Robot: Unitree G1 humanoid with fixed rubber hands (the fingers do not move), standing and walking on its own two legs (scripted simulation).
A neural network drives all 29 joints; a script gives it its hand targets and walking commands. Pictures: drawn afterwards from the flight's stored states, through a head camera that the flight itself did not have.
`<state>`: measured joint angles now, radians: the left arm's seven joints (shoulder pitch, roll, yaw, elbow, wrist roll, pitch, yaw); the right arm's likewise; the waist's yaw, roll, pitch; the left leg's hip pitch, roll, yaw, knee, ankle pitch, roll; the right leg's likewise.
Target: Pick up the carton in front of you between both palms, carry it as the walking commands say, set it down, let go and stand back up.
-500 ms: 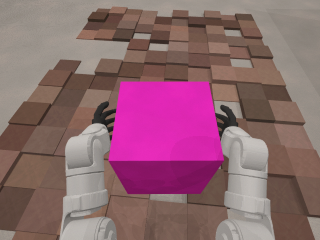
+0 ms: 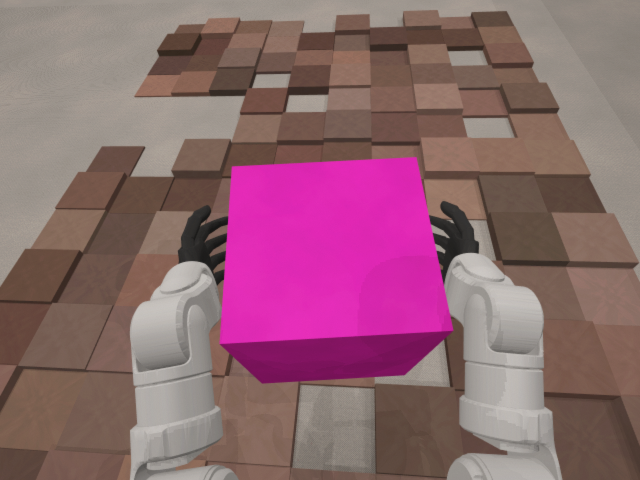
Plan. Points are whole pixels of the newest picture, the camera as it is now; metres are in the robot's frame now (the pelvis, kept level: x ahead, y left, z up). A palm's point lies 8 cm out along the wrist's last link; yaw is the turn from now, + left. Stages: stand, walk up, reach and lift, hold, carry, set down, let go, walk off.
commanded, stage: carry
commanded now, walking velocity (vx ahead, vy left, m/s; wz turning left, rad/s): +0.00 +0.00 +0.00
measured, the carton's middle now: (329, 284) +0.35 +0.00 +0.04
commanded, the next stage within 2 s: none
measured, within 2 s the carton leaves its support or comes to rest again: neither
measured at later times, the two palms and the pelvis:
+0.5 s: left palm (197, 192) +0.46 +0.17 +0.11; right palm (421, 192) +0.45 -0.13 +0.10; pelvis +0.13 +0.02 -0.02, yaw -1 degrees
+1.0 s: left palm (227, 46) +0.77 +0.16 +0.15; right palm (401, 43) +0.77 -0.15 +0.14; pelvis +0.43 +0.00 -0.01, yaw -1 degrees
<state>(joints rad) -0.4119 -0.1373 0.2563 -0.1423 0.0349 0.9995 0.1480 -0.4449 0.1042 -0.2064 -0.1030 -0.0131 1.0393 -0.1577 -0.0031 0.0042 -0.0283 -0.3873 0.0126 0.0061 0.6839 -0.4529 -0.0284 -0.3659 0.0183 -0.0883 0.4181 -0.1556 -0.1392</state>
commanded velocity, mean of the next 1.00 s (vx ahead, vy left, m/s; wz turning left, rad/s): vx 0.43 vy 0.00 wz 0.00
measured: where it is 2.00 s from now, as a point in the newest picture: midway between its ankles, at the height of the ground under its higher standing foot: (337, 234)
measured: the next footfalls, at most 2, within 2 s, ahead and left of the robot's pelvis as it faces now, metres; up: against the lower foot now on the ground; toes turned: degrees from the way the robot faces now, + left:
left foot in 0.12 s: +0.07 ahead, +0.15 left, +0.01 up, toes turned +3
right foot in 0.62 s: +0.25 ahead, -0.07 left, +0.02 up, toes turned -5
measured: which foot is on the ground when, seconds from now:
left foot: up 0.00-0.10, down 0.12-0.68, up 0.70-1.00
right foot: down 0.00-0.42, up 0.44-0.60, down 0.62-1.00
